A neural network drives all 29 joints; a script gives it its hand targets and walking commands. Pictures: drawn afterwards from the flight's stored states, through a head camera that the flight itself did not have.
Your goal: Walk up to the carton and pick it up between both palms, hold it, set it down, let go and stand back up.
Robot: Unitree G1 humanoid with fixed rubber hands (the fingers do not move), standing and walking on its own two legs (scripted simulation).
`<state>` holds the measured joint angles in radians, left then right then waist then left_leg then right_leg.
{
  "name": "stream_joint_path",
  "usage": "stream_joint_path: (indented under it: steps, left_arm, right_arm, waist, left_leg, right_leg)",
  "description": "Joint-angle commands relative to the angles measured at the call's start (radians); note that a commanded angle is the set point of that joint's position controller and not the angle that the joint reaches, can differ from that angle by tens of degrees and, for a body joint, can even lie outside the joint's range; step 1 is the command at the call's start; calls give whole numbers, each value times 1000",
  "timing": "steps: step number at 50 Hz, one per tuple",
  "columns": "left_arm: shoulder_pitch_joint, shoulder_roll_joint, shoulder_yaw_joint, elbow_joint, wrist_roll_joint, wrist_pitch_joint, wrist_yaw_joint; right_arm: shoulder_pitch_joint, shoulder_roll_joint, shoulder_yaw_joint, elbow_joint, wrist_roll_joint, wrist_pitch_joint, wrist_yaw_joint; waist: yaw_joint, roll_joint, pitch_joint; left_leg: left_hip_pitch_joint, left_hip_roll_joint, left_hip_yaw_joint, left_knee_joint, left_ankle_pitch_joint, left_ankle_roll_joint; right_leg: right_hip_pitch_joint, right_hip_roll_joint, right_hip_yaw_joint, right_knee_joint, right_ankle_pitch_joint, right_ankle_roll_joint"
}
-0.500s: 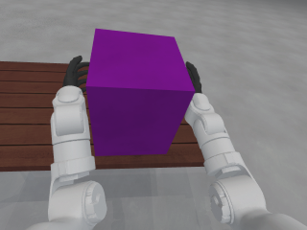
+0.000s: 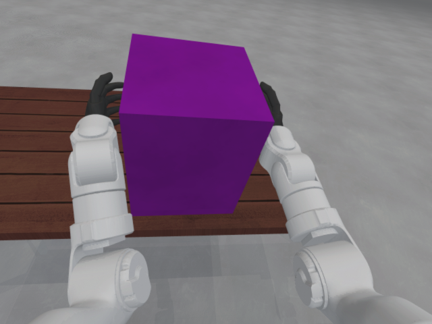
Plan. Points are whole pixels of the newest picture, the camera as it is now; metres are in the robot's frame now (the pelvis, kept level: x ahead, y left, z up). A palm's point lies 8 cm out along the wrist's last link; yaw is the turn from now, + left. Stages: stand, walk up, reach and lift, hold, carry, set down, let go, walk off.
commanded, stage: hold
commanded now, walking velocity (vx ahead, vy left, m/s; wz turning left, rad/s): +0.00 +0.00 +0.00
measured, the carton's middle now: (187, 132) +0.39 +0.02 +0.19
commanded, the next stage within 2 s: set down in 1.68 s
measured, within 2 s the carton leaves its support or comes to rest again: neither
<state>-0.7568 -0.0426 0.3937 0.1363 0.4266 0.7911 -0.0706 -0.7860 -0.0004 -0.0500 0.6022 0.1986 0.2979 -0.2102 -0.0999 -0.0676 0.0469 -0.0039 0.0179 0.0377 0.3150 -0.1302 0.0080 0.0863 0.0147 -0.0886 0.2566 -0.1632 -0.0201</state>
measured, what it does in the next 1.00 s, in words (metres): stands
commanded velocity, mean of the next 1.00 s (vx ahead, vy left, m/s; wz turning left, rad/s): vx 0.00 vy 0.00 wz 0.00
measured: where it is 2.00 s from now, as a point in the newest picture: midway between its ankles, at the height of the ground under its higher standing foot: outside the picture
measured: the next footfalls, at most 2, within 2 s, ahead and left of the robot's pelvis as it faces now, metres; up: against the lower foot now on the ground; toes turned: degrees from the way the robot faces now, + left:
none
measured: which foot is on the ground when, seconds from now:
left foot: down 0.00-1.00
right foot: down 0.00-1.00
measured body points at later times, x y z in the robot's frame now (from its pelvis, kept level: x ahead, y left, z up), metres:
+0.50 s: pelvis +0.00 +0.00 +0.00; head -0.05 +0.03 +0.44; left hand +0.38 +0.16 +0.23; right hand +0.38 -0.14 +0.22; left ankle +0.04 +0.11 -0.75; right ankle +0.00 -0.10 -0.75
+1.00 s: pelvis +0.00 +0.00 +0.00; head -0.06 +0.02 +0.44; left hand +0.38 +0.16 +0.23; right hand +0.38 -0.14 +0.22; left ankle +0.04 +0.11 -0.75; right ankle +0.00 -0.10 -0.75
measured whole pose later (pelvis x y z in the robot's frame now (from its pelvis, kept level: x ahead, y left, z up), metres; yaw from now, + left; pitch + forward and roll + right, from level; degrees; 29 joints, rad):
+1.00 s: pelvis +0.00 +0.00 +0.00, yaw +0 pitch -11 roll -1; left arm -0.73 -0.04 0.39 0.11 0.42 0.81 -0.08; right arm -0.77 -0.01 -0.02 0.58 0.22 0.32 -0.22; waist -0.11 -0.06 0.05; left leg 0.01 0.02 0.04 0.32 -0.13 0.00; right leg 0.10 0.02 -0.09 0.26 -0.17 -0.02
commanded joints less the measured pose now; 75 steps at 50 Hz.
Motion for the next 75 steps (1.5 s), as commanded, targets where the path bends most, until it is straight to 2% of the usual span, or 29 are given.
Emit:
stream_joint_path:
  steps: [1,4,5,7,11,13,20,24,25,27,28,34,39,49,50,57,59,63,64,65,75]
  left_arm:
    - [-534,-508,-469,-15,-142,-25,-122]
    - [-530,-517,-478,-36,-152,-24,-121]
    - [-543,-523,-485,-46,-155,-24,-121]
    - [-528,-516,-486,-40,-151,-24,-122]
    - [-513,-517,-495,-65,-158,-21,-119]
    - [-510,-513,-497,-70,-151,-14,-121]
    - [-496,-498,-483,-63,-150,-7,-126]
    - [-522,-507,-483,-49,-151,-8,-128]
    - [-520,-506,-481,-47,-151,-9,-128]
    - [-525,-510,-483,-36,-150,-10,-130]
    - [-536,-509,-481,-43,-156,-13,-130]
    - [-523,-499,-486,-43,-158,-15,-133]
    - [-533,-500,-475,-41,-150,-11,-133]
    - [-538,-509,-488,-50,-160,-20,-128]
    - [-539,-509,-482,-46,-160,-21,-127]
    - [-534,-498,-466,-23,-147,-18,-130]
    - [-530,-506,-462,-22,-148,-15,-132]
    - [-520,-507,-479,-47,-158,-19,-129]
    - [-512,-513,-485,-49,-157,-16,-129]
    - [-523,-503,-482,-56,-157,-16,-130]
    - [-541,-520,-508,-74,-166,-19,-121]
  right_arm:
    - [-715,499,297,-246,55,-36,66]
    - [-725,503,314,-275,58,-38,68]
    - [-729,509,322,-292,61,-38,66]
    - [-722,508,325,-285,61,-35,64]
    - [-723,511,349,-322,83,-36,60]
    - [-711,506,346,-309,77,-30,60]
    - [-718,511,359,-325,84,-22,55]
    - [-727,519,347,-311,73,-21,57]
    - [-727,516,344,-299,70,-21,58]
    - [-723,521,336,-292,68,-20,57]
    - [-732,526,335,-298,63,-22,57]
    - [-717,528,330,-285,79,-15,46]
    - [-714,518,330,-275,74,-9,52]
    - [-736,535,345,-301,81,-21,54]
    - [-729,535,349,-298,76,-21,54]
    - [-716,524,312,-256,56,-19,60]
    - [-713,522,310,-250,56,-18,60]
    - [-719,523,335,-291,70,-23,50]
    - [-715,514,336,-298,76,-24,49]
    - [-723,520,339,-302,75,-22,48]
    - [-720,524,329,-284,74,-25,62]
  waist:
    - [-24,102,-272]
    - [-20,93,-298]
    - [-28,83,-312]
    - [-29,94,-305]
    - [-16,91,-320]
    - [-27,99,-301]
    - [-7,70,-282]
    - [-14,70,-276]
    - [-6,77,-278]
    - [-20,81,-267]
    - [-13,72,-284]
    - [-25,92,-283]
    - [-15,88,-269]
    - [-14,75,-300]
    - [-4,76,-297]
    - [-14,75,-246]
    - [-19,73,-255]
    - [-26,74,-308]
    - [-26,94,-294]
    - [-20,82,-300]
    - [-21,106,-304]
  left_leg:
    - [147,-22,13,-14,147,-16]
    - [145,-24,9,-9,169,-14]
    - [160,-24,10,-4,185,-12]
    - [162,-25,10,-1,190,-15]
    - [165,-29,9,7,218,-17]
    - [170,-27,6,9,218,-20]
    - [155,-28,16,-1,185,-8]
    - [150,-26,16,-9,158,-8]
    - [145,-29,20,-14,150,-6]
    - [132,-31,18,-14,131,-4]
    - [131,-30,15,-14,131,3]
    - [150,-36,15,-5,152,-4]
    - [127,-29,16,-22,120,0]
    - [152,-30,15,-7,156,-5]
    - [150,-30,16,-9,155,-4]
    - [120,-25,22,-35,97,7]
    - [125,-27,20,-28,102,6]
    - [171,-31,15,-8,185,-2]
    - [167,-32,15,-3,201,-12]
    - [163,-31,17,-4,194,-7]
    - [157,-24,14,-2,178,-19]
  right_leg:
    - [-34,29,-11,-37,106,58]
    - [-23,33,-14,-31,118,56]
    - [-26,32,-11,-34,138,55]
    - [-29,30,-11,-33,146,55]
    - [-7,36,-10,-26,188,61]
    - [-19,34,-12,-29,171,58]
    - [-17,30,-10,-28,167,66]
    - [-33,31,-11,-36,132,62]
    - [-26,30,-7,-35,128,62]
    - [-37,23,-5,-37,123,63]
    - [-30,25,-2,-32,122,64]
    - [-23,21,0,-34,159,68]
    - [-26,26,0,-34,115,66]
    - [-23,25,-4,-30,145,66]
    - [-22,27,-5,-30,144,69]
    - [-33,25,-7,-42,85,62]
    - [-32,23,-2,-42,84,61]
    - [-4,24,-4,-31,182,66]
    - [-5,28,-7,-30,181,65]
    - [-6,29,-5,-28,176,64]
    - [-31,30,-10,-31,126,55]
